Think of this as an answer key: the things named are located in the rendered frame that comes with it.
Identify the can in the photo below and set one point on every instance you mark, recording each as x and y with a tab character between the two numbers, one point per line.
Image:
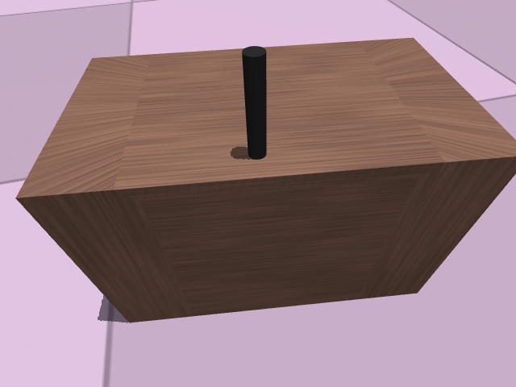
254	79

